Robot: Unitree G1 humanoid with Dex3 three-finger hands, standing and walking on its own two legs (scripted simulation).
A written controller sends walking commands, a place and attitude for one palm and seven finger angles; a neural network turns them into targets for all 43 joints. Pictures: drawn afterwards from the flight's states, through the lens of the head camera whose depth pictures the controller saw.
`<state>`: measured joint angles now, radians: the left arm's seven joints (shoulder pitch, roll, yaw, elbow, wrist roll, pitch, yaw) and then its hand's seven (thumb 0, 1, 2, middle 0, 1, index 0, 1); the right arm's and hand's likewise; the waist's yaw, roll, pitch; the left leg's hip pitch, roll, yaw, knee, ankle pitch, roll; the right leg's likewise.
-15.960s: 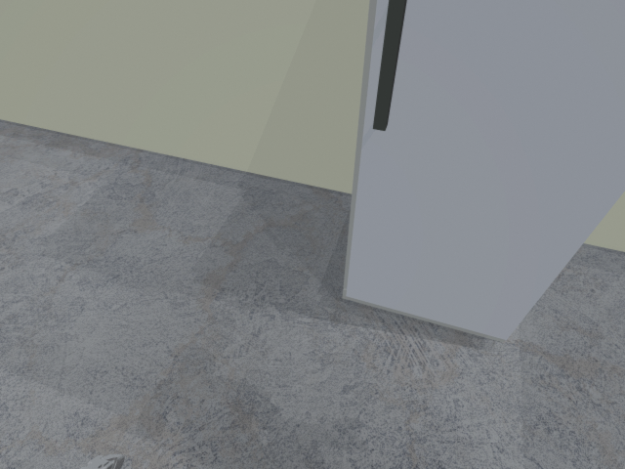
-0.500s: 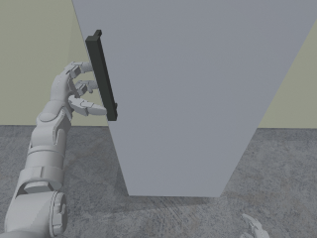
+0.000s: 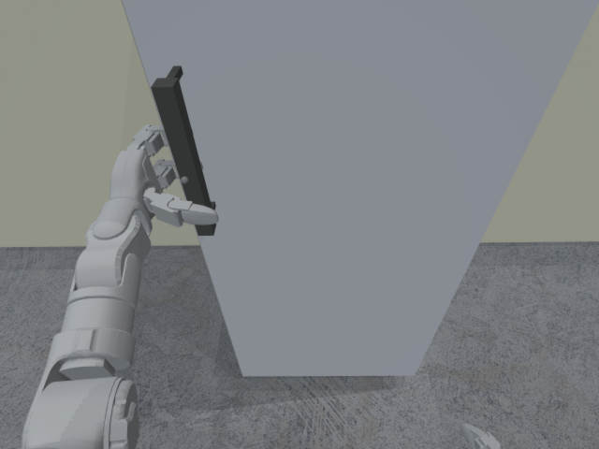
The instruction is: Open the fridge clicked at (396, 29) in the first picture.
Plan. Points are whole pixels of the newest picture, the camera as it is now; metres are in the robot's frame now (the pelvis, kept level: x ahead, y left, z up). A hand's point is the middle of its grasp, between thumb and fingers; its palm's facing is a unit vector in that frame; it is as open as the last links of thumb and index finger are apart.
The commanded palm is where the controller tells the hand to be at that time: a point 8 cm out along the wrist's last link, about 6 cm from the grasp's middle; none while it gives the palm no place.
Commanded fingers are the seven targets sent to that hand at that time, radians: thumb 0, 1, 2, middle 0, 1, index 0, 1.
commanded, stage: slide the fingers in behind the handle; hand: left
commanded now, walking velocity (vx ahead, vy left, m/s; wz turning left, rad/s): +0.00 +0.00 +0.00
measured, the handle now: (193, 159) +0.46 +0.18 +0.18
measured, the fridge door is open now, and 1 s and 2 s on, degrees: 0 0 0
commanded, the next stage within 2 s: grip the handle and tug to test in 0.68 s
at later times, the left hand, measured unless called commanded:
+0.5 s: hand (193, 178) +0.40 +0.16 +0.19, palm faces +0.07 -1.00 +0.01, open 14.3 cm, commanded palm +0.37 +0.20 +0.18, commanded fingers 0.00 -0.50 0.30 -0.30 -1.20 -0.30 -1.20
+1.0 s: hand (197, 177) +0.40 +0.16 +0.19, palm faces +0.07 -1.00 +0.01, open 13.0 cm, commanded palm +0.38 +0.20 +0.18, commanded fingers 0.00 0.06 0.54 -0.36 -1.28 -0.36 -1.28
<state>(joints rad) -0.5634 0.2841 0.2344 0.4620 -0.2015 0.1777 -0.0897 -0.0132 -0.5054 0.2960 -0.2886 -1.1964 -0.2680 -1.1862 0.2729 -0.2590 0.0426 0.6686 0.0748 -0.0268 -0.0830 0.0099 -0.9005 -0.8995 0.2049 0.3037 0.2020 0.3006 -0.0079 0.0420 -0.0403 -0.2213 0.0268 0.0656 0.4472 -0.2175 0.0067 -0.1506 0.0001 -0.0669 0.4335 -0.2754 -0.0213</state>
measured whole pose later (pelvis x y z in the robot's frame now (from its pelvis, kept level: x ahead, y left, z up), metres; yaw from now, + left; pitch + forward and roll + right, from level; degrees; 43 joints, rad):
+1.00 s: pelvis +0.00 +0.00 +0.00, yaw +1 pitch -1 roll +0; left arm -0.59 0.25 0.20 0.48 -0.19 0.18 -0.06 -0.01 -0.33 0.37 -0.30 -1.23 -0.29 -1.22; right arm 0.25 -0.25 0.04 0.67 0.07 -0.01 -0.08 0.01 -0.90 -0.90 0.20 0.30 0.20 0.30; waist 0.00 0.04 -0.04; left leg -0.21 0.03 0.05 0.44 -0.21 0.00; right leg -0.14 0.00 -0.08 0.43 -0.28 -0.03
